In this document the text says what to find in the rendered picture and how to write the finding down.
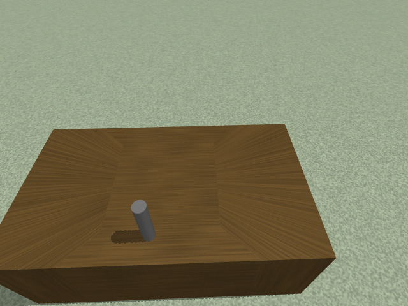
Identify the can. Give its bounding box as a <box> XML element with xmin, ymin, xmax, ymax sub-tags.
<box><xmin>131</xmin><ymin>200</ymin><xmax>156</xmax><ymax>242</ymax></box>

